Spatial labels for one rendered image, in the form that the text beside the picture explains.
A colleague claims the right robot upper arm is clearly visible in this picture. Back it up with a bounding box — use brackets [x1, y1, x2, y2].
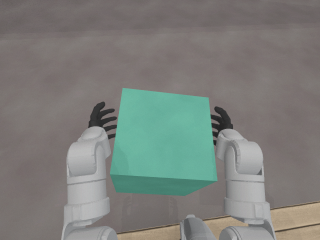
[218, 226, 274, 240]

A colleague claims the left robot forearm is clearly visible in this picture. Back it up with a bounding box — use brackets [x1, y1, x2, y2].
[61, 126, 111, 240]

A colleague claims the left robot upper arm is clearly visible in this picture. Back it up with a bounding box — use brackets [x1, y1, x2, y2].
[65, 226, 118, 240]

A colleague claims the right robot thigh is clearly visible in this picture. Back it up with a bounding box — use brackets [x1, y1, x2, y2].
[179, 217, 217, 240]

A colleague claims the robot left hand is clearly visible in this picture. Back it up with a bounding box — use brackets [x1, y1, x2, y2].
[88, 101, 117, 139]

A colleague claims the robot right hand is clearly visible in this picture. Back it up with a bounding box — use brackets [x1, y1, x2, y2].
[210, 106, 233, 146]

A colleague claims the right robot forearm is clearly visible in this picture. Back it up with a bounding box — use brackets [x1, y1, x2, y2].
[215, 128, 277, 240]

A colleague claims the carton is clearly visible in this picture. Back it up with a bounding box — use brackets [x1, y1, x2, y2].
[110, 88, 218, 196]

